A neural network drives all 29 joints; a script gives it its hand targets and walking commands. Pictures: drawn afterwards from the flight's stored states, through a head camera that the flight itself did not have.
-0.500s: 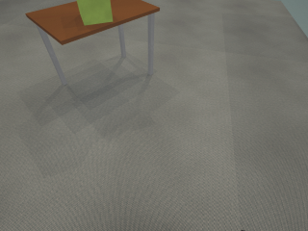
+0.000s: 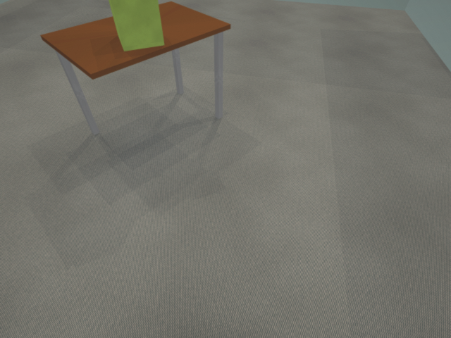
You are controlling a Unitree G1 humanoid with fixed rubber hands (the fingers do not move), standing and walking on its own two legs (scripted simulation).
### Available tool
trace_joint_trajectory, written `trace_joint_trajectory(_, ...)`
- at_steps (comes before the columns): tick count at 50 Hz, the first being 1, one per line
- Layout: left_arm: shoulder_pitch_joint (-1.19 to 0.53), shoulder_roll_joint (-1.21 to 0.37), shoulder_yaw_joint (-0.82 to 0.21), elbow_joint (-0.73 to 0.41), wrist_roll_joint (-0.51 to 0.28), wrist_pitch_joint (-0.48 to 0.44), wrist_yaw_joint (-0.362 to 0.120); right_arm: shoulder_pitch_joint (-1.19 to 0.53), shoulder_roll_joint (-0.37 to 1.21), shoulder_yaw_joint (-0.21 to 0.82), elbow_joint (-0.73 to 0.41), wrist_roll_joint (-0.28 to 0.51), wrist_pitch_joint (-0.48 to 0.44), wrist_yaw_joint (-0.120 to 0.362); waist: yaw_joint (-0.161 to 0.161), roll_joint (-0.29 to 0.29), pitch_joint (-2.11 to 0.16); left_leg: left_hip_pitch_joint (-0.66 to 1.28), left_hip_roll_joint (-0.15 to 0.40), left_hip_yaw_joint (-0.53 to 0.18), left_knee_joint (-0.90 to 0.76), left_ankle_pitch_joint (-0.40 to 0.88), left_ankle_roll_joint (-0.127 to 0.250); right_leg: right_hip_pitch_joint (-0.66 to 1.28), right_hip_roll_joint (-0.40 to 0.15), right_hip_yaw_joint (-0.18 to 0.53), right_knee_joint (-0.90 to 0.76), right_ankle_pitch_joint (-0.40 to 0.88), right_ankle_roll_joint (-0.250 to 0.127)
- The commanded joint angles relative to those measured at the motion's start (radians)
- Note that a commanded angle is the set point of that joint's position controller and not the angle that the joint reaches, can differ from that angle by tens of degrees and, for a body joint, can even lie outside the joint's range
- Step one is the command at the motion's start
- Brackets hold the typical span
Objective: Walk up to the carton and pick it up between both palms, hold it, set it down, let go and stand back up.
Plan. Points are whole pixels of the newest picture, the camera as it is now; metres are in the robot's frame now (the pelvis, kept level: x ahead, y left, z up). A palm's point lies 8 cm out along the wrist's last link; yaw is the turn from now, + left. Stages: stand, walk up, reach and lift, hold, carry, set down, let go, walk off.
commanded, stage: stand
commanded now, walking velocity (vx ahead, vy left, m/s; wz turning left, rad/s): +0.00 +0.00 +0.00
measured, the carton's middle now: (135, 13) +1.51 +0.42 +0.01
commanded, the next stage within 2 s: walk up in 0.84 s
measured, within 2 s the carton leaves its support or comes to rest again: neither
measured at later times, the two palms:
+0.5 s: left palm out of the picture +0.07 +0.28 -0.12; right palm out of the picture +0.07 -0.28 -0.13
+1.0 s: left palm out of the picture +0.08 +0.28 -0.12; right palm out of the picture +0.08 -0.28 -0.12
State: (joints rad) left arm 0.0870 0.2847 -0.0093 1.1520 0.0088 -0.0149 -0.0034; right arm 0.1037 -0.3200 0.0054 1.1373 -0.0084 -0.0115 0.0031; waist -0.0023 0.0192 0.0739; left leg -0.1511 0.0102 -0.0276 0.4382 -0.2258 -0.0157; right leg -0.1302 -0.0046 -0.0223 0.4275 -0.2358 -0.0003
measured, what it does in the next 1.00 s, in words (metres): stands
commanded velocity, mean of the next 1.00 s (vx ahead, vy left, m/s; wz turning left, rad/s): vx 0.00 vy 0.00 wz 0.00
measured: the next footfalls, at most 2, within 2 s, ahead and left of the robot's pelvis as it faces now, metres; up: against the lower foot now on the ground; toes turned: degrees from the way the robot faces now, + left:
left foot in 1.30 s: +0.13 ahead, +0.18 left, +0.00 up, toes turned +16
right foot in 1.66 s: +0.43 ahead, -0.05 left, +0.00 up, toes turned +16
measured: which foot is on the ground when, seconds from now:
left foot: down 0.00-1.00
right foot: down 0.00-1.00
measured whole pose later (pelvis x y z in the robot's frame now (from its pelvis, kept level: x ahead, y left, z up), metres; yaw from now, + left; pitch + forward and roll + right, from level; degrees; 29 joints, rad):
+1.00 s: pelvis +0.01 +0.01 +0.00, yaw +0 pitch -3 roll +0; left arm 0.10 0.29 0.00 1.18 0.01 -0.01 0.00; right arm 0.10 -0.32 0.00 1.16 0.00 -0.01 0.00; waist 0.00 0.01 0.06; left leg -0.11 0.00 -0.02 0.37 -0.21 -0.01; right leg -0.09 -0.02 -0.01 0.36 -0.22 0.01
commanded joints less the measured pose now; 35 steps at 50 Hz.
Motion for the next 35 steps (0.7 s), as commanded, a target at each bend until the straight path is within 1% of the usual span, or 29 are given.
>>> trace_joint_trajectory(1,-0.048,0.247,0.042,-0.064,0.005,-0.028,0.018,-0.053,-0.209,-0.039,-0.067,0.0,-0.026,-0.015,0.002,-0.028,-0.086,-0.005,0.093,-0.089,-0.112,0.114,0.048,0.012,-0.113,0.125,-0.116,0.111,-0.029)
trace_joint_trajectory(2,-0.053,0.24,0.037,-0.064,0.001,-0.027,0.016,-0.06,-0.217,-0.039,-0.068,0.001,-0.027,-0.013,0.003,-0.014,-0.095,0.002,0.097,-0.091,-0.118,0.118,0.044,0.014,-0.116,0.12,-0.115,0.117,-0.025)
trace_joint_trajectory(3,-0.049,0.234,0.038,-0.06,-0.002,-0.026,0.016,-0.054,-0.221,-0.042,-0.06,0.004,-0.029,-0.012,0.007,-0.027,-0.091,0.003,0.099,-0.097,-0.118,0.123,0.045,0.01,-0.112,0.115,-0.119,0.109,-0.026)
trace_joint_trajectory(4,-0.05,0.239,0.041,-0.064,0.0,-0.027,0.016,-0.061,-0.213,-0.038,-0.059,0.0,-0.027,-0.016,0.008,-0.02,-0.089,0.0,0.1,-0.092,-0.117,0.128,0.046,0.017,-0.113,0.122,-0.122,0.121,-0.026)
trace_joint_trajectory(7,-0.042,0.248,0.043,-0.054,0.001,-0.028,0.019,-0.054,-0.221,-0.042,-0.057,-0.001,-0.028,-0.014,0.005,-0.029,-0.091,0.006,0.101,-0.089,-0.129,0.135,0.049,0.018,-0.117,0.116,-0.118,0.144,-0.025)
trace_joint_trajectory(9,-0.041,0.246,0.04,-0.048,-0.001,-0.03,0.018,-0.055,-0.218,-0.041,-0.053,0.0,-0.029,-0.013,0.006,-0.007,-0.095,0.012,0.1,-0.092,-0.129,0.133,0.048,0.017,-0.117,0.125,-0.128,0.123,-0.028)
trace_joint_trajectory(10,-0.042,0.25,0.043,-0.056,-0.002,-0.03,0.018,-0.051,-0.216,-0.037,-0.054,-0.003,-0.029,-0.013,0.005,-0.007,-0.079,0.003,0.1,-0.084,-0.133,0.144,0.049,0.019,-0.114,0.122,-0.12,0.145,-0.024)
trace_joint_trajectory(11,-0.041,0.238,0.04,-0.054,-0.002,-0.031,0.018,-0.053,-0.216,-0.038,-0.051,-0.002,-0.029,-0.014,0.008,-0.016,-0.077,0.006,0.104,-0.087,-0.126,0.143,0.049,0.01,-0.119,0.123,-0.127,0.14,-0.027)
trace_joint_trajectory(12,-0.032,0.238,0.036,-0.051,0.0,-0.028,0.017,-0.047,-0.222,-0.043,-0.052,-0.001,-0.027,-0.012,0.003,-0.013,-0.084,0.015,0.102,-0.081,-0.128,0.142,0.046,0.01,-0.119,0.12,-0.125,0.15,-0.026)
trace_joint_trajectory(13,-0.032,0.252,0.041,-0.047,-0.002,-0.026,0.017,-0.042,-0.213,-0.037,-0.053,0.001,-0.026,-0.013,0.001,-0.016,-0.091,0.016,0.104,-0.09,-0.131,0.143,0.043,0.017,-0.11,0.121,-0.123,0.138,-0.025)
trace_joint_trajectory(14,-0.038,0.24,0.042,-0.05,-0.001,-0.027,0.017,-0.047,-0.215,-0.037,-0.054,0.0,-0.027,-0.013,0.005,-0.023,-0.103,0.011,0.103,-0.087,-0.126,0.149,0.046,0.025,-0.114,0.116,-0.124,0.145,-0.023)
trace_joint_trajectory(15,-0.042,0.233,0.038,-0.051,0.003,-0.028,0.019,-0.051,-0.221,-0.043,-0.052,-0.001,-0.027,-0.014,0.004,-0.01,-0.087,0.01,0.099,-0.087,-0.134,0.138,0.045,0.012,-0.114,0.115,-0.126,0.133,-0.023)
trace_joint_trajectory(16,-0.036,0.238,0.038,-0.052,0.0,-0.028,0.018,-0.052,-0.223,-0.039,-0.053,-0.002,-0.026,-0.013,0.008,-0.017,-0.093,0.014,0.105,-0.088,-0.136,0.149,0.045,0.017,-0.115,0.115,-0.123,0.139,-0.023)
trace_joint_trajectory(17,-0.039,0.252,0.044,-0.05,-0.001,-0.027,0.018,-0.051,-0.22,-0.04,-0.05,-0.001,-0.025,-0.012,0.005,-0.028,-0.089,0.02,0.105,-0.087,-0.136,0.153,0.043,0.01,-0.11,0.121,-0.126,0.14,-0.025)
trace_joint_trajectory(19,-0.035,0.235,0.039,-0.051,0.002,-0.025,0.019,-0.063,-0.217,-0.039,-0.054,0.0,-0.025,-0.012,0.007,-0.012,-0.091,0.011,0.106,-0.09,-0.137,0.139,0.05,0.018,-0.115,0.116,-0.126,0.144,-0.022)
trace_joint_trajectory(20,-0.038,0.254,0.045,-0.05,0.001,-0.025,0.019,-0.058,-0.215,-0.043,-0.054,-0.001,-0.027,-0.014,0.001,-0.016,-0.089,0.013,0.105,-0.086,-0.137,0.147,0.046,0.02,-0.118,0.121,-0.122,0.153,-0.025)
trace_joint_trajectory(21,-0.048,0.26,0.048,-0.047,0.0,-0.024,0.022,-0.055,-0.22,-0.039,-0.051,0.002,-0.026,-0.012,0.005,-0.037,-0.082,0.013,0.105,-0.089,-0.145,0.163,0.044,0.018,-0.112,0.119,-0.127,0.145,-0.026)
trace_joint_trajectory(22,-0.033,0.245,0.043,-0.05,-0.001,-0.025,0.02,-0.053,-0.223,-0.043,-0.044,0.004,-0.025,-0.012,0.011,-0.037,-0.105,0.028,0.106,-0.09,-0.137,0.176,0.045,0.031,-0.116,0.112,-0.129,0.157,-0.023)
trace_joint_trajectory(23,-0.03,0.247,0.045,-0.049,-0.003,-0.026,0.018,-0.051,-0.222,-0.044,-0.043,0.005,-0.027,-0.013,0.008,-0.026,-0.099,0.024,0.109,-0.086,-0.131,0.186,0.044,0.027,-0.117,0.115,-0.127,0.171,-0.025)
trace_joint_trajectory(24,-0.03,0.234,0.041,-0.045,-0.001,-0.027,0.02,-0.048,-0.221,-0.041,-0.047,0.005,-0.028,-0.012,0.005,-0.028,-0.109,0.029,0.105,-0.088,-0.129,0.178,0.047,0.031,-0.118,0.117,-0.126,0.172,-0.025)
trace_joint_trajectory(25,-0.036,0.25,0.046,-0.046,-0.002,-0.024,0.02,-0.05,-0.222,-0.043,-0.045,0.002,-0.028,-0.014,0.004,-0.008,-0.106,0.033,0.105,-0.082,-0.132,0.186,0.044,0.031,-0.12,0.127,-0.127,0.178,-0.027)
trace_joint_trajectory(26,-0.039,0.25,0.045,-0.048,-0.003,-0.027,0.021,-0.05,-0.216,-0.039,-0.045,0.001,-0.026,-0.015,0.002,-0.019,-0.105,0.029,0.108,-0.081,-0.129,0.183,0.044,0.033,-0.121,0.125,-0.127,0.178,-0.025)
trace_joint_trajectory(27,-0.037,0.257,0.048,-0.047,-0.004,-0.024,0.023,-0.054,-0.227,-0.045,-0.043,0.001,-0.026,-0.013,0.002,-0.02,-0.113,0.035,0.105,-0.077,-0.132,0.196,0.043,0.031,-0.121,0.119,-0.125,0.204,-0.024)
trace_joint_trajectory(29,-0.042,0.248,0.044,-0.044,0.001,-0.025,0.024,-0.056,-0.22,-0.045,-0.047,0.002,-0.027,-0.014,0.0,-0.019,-0.094,0.032,0.109,-0.086,-0.137,0.201,0.044,0.024,-0.117,0.114,-0.127,0.187,-0.023)
trace_joint_trajectory(30,-0.031,0.252,0.045,-0.041,-0.001,-0.023,0.025,-0.047,-0.225,-0.043,-0.042,0.001,-0.026,-0.013,0.002,-0.005,-0.092,0.025,0.105,-0.084,-0.133,0.192,0.043,0.038,-0.12,0.118,-0.13,0.186,-0.023)
trace_joint_trajectory(32,-0.03,0.245,0.044,-0.042,-0.002,-0.02,0.022,-0.053,-0.228,-0.047,-0.044,0.005,-0.025,-0.015,0.009,-0.033,-0.097,0.028,0.107,-0.084,-0.133,0.207,0.045,0.033,-0.121,0.114,-0.134,0.185,-0.024)
trace_joint_trajectory(34,-0.03,0.237,0.042,-0.039,-0.004,-0.021,0.022,-0.058,-0.215,-0.043,-0.047,0.004,-0.025,-0.013,0.011,-0.025,-0.087,0.017,0.107,-0.086,-0.132,0.19,0.047,0.038,-0.121,0.116,-0.135,0.179,-0.024)
trace_joint_trajectory(35,-0.034,0.248,0.043,-0.039,-0.005,-0.024,0.02,-0.045,-0.224,-0.044,-0.044,0.004,-0.026,-0.013,0.009,-0.035,-0.092,0.023,0.106,-0.087,-0.144,0.185,0.045,0.041,-0.124,0.117,-0.129,0.171,-0.026)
